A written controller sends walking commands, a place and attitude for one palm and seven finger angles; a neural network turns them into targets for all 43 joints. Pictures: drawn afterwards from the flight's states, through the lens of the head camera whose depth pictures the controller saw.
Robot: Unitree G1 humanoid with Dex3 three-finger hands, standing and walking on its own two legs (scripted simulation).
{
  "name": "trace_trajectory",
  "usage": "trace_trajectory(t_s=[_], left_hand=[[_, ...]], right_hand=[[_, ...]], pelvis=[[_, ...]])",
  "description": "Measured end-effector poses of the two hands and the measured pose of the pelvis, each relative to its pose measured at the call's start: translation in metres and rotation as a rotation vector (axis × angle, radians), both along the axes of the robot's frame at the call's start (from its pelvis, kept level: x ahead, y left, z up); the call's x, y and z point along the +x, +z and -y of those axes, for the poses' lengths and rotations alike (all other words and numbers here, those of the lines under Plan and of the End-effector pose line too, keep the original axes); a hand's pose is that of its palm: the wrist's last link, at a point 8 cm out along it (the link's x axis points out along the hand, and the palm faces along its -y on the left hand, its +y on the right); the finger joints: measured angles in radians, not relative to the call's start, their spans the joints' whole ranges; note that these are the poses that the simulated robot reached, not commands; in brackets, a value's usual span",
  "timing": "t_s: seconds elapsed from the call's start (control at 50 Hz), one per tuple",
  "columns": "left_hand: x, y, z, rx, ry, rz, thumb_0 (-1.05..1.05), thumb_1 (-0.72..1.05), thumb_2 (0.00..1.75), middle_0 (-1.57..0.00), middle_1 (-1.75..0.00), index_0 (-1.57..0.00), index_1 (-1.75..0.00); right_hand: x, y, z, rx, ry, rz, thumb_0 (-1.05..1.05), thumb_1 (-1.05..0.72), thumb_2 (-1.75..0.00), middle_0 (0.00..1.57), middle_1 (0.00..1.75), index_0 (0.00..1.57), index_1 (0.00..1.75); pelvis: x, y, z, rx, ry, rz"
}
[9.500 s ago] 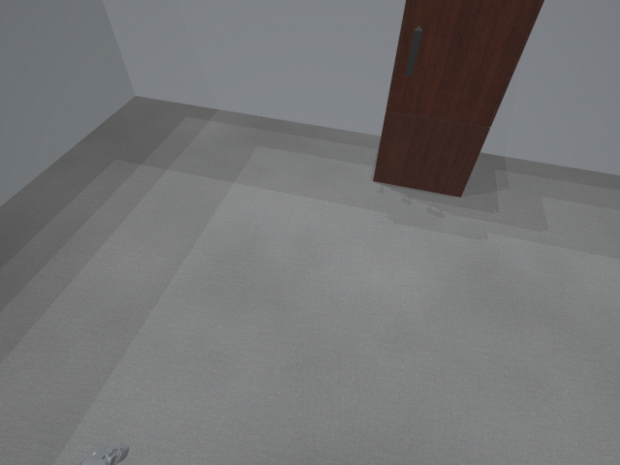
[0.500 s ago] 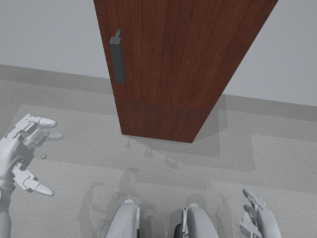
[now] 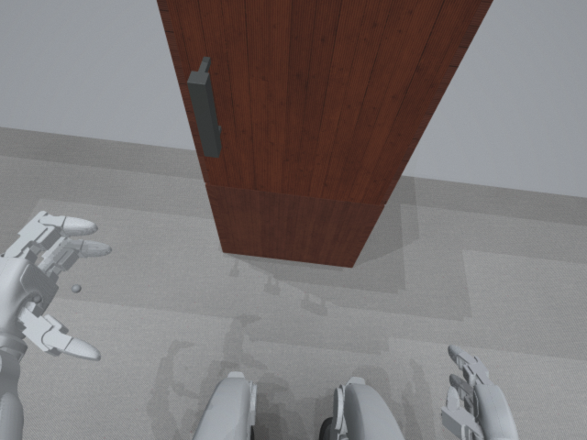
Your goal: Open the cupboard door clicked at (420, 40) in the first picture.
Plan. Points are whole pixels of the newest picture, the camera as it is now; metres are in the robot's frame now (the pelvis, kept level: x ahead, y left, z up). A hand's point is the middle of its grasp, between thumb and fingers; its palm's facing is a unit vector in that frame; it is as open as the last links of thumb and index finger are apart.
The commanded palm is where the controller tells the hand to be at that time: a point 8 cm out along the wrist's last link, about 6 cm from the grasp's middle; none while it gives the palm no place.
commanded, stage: move the hooked fingers beside the handle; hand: left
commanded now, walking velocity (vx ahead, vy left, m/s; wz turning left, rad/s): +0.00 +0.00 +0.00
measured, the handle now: (209, 109) +0.60 +0.18 +0.03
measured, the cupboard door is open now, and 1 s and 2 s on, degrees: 0 0 0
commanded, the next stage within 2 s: none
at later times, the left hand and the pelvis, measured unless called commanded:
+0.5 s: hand (104, 225) +0.37 +0.27 +0.04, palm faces -0.04 -1.00 -0.05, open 14.0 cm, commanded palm +0.36 +0.31 +0.04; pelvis +0.00 +0.01 +0.00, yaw -1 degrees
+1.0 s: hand (139, 173) +0.46 +0.25 +0.04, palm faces -0.05 -1.00 -0.04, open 14.0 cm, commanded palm +0.45 +0.29 +0.04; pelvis +0.00 +0.01 -0.01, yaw -2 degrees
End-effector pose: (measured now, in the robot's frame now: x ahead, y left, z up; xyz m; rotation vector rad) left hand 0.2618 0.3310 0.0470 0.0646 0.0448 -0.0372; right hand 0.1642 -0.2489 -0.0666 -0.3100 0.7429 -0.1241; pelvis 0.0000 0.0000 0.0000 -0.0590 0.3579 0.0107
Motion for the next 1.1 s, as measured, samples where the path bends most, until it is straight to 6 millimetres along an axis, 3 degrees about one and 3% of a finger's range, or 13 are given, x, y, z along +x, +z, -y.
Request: trace_trajectory(t_s=[0.1, 0.28, 0.46, 0.54, 0.74, 0.86, 1.1], left_hand=[[0.015, -0.005, -0.001, -0.009, -0.001, -0.004, -0.01, -0.50, 0.30, -0.30, -1.20, -0.30, -1.20], [0.060, -0.001, 0.016, -0.020, -0.071, 0.020, -0.01, -0.50, 0.30, -0.30, -1.20, -0.30, -1.20], [0.080, -0.002, 0.003, -0.016, 0.009, -0.004, -0.01, -0.50, 0.30, -0.30, -1.20, -0.30, -1.20], [0.092, -0.002, 0.011, -0.013, -0.024, 0.014, -0.01, -0.50, 0.30, -0.30, -1.20, -0.30, -1.20], [0.143, -0.010, 0.023, -0.029, -0.023, 0.012, -0.01, -0.50, 0.30, -0.30, -1.20, -0.30, -1.20], [0.160, -0.001, 0.019, -0.016, -0.010, 0.019, -0.01, -0.50, 0.30, -0.30, -1.20, -0.30, -1.20], [0.196, -0.010, 0.028, -0.035, -0.017, 0.017, -0.01, -0.50, 0.30, -0.30, -1.20, -0.30, -1.20]], right_hand=[[-0.003, -0.006, 0.003, -0.016, 0.002, -0.019, 0.01, -0.90, -0.90, 0.20, 0.30, 0.20, 0.30], [-0.022, -0.010, 0.007, -0.021, -0.050, -0.071, 0.01, -0.90, -0.90, 0.20, 0.30, 0.20, 0.30], [-0.046, -0.012, 0.007, -0.016, -0.081, -0.157, 0.01, -0.90, -0.90, 0.20, 0.30, 0.20, 0.30], [-0.054, -0.016, 0.008, -0.027, -0.090, -0.202, 0.01, -0.90, -0.90, 0.20, 0.30, 0.20, 0.30], [-0.071, -0.022, 0.012, -0.043, -0.136, -0.279, 0.01, -0.90, -0.90, 0.20, 0.30, 0.20, 0.30], [-0.086, -0.026, 0.011, -0.024, -0.159, -0.345, 0.01, -0.91, -0.90, 0.20, 0.30, 0.20, 0.30], [-0.114, -0.036, 0.019, -0.051, -0.196, -0.463, 0.00, -0.91, -0.90, 0.20, 0.30, 0.20, 0.30]], pelvis=[[-0.002, -0.004, 0.001, -0.002, 0.005, -0.005], [-0.004, -0.003, -0.002, 0.000, -0.007, -0.019], [-0.001, 0.001, -0.006, 0.004, -0.016, -0.032], [0.000, 0.001, -0.008, 0.002, -0.012, -0.039], [0.000, -0.003, -0.009, 0.001, -0.021, -0.066], [0.003, -0.002, -0.008, 0.002, -0.029, -0.076], [0.000, -0.011, -0.006, -0.004, -0.027, -0.106]])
